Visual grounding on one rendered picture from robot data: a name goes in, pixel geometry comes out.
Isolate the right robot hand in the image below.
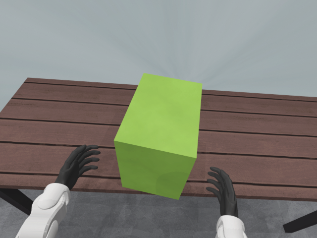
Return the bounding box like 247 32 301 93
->
206 167 238 218

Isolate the carton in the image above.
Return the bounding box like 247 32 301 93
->
114 73 202 200

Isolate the table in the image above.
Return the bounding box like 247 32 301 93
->
0 77 317 233

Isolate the robot right forearm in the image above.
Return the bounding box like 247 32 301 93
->
215 215 247 238

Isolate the robot left forearm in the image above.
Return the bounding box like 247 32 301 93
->
15 183 71 238

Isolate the left robot hand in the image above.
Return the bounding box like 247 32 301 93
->
55 144 101 190

